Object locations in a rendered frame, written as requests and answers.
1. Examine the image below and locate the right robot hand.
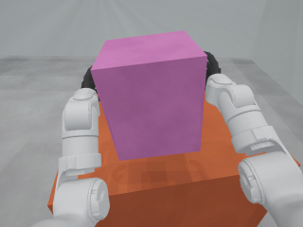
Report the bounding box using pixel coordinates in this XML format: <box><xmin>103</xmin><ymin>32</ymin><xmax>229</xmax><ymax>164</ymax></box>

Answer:
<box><xmin>204</xmin><ymin>51</ymin><xmax>222</xmax><ymax>88</ymax></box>

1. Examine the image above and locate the left robot upper arm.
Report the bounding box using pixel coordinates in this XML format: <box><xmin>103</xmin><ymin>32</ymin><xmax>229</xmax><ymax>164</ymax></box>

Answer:
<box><xmin>30</xmin><ymin>177</ymin><xmax>110</xmax><ymax>227</ymax></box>

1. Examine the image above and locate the left robot hand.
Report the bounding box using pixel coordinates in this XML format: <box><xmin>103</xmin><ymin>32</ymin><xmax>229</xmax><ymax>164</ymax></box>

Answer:
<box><xmin>80</xmin><ymin>66</ymin><xmax>100</xmax><ymax>101</ymax></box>

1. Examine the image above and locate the carton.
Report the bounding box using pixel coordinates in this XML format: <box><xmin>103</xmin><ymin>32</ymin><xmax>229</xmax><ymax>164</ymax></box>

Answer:
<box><xmin>90</xmin><ymin>30</ymin><xmax>207</xmax><ymax>161</ymax></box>

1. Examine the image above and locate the pedestal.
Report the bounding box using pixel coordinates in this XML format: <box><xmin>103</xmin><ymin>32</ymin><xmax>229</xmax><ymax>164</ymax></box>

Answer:
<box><xmin>47</xmin><ymin>94</ymin><xmax>301</xmax><ymax>227</ymax></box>

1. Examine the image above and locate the right robot forearm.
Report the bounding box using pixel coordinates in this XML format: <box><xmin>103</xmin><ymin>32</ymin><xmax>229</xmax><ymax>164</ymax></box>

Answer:
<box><xmin>205</xmin><ymin>73</ymin><xmax>303</xmax><ymax>180</ymax></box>

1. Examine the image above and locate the right robot upper arm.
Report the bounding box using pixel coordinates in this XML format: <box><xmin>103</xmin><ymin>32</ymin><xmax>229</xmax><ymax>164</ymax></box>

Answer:
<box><xmin>238</xmin><ymin>150</ymin><xmax>303</xmax><ymax>227</ymax></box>

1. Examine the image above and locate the left robot forearm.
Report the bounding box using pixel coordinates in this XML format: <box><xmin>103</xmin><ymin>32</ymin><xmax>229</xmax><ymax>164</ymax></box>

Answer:
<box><xmin>52</xmin><ymin>88</ymin><xmax>101</xmax><ymax>216</ymax></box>

